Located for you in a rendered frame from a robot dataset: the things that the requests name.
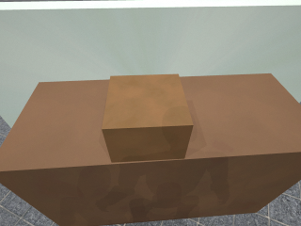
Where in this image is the carton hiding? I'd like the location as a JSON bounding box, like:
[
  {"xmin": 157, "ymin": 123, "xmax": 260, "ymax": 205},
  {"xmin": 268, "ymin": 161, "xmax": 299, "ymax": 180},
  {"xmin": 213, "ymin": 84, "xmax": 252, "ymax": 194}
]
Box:
[{"xmin": 102, "ymin": 73, "xmax": 194, "ymax": 163}]

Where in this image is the pedestal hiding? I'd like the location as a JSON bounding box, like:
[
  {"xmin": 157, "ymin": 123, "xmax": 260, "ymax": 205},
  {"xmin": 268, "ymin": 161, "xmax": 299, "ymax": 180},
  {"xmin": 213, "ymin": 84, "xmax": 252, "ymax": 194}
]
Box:
[{"xmin": 0, "ymin": 73, "xmax": 301, "ymax": 226}]

